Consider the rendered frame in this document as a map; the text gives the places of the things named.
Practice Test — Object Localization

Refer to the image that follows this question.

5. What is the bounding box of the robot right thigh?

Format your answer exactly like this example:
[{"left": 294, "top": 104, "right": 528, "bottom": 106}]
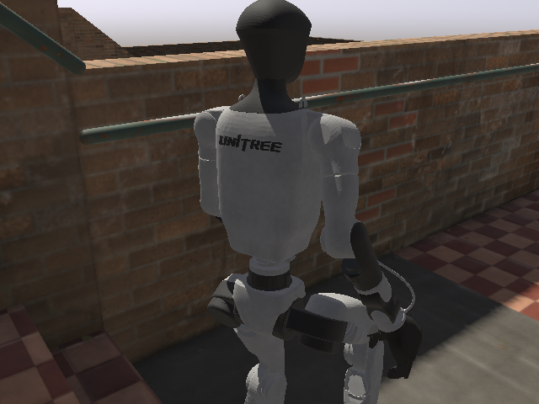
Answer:
[{"left": 286, "top": 293, "right": 379, "bottom": 371}]

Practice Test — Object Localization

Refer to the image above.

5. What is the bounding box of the right robot forearm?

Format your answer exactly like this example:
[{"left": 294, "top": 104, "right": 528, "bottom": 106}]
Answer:
[{"left": 341, "top": 222, "right": 406, "bottom": 332}]

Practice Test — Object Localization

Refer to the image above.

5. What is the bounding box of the left robot upper arm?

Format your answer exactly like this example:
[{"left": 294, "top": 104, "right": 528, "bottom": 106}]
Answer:
[{"left": 194, "top": 106, "right": 230, "bottom": 217}]

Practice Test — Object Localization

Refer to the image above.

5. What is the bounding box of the robot head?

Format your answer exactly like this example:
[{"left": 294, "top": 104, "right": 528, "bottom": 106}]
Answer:
[{"left": 229, "top": 0, "right": 312, "bottom": 114}]

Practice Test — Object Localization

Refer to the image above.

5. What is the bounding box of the right robot hand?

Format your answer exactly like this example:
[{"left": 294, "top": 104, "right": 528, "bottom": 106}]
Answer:
[{"left": 367, "top": 314, "right": 423, "bottom": 379}]

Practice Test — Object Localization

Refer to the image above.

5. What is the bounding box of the right robot upper arm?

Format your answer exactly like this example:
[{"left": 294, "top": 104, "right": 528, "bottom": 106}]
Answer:
[{"left": 306, "top": 111, "right": 361, "bottom": 258}]

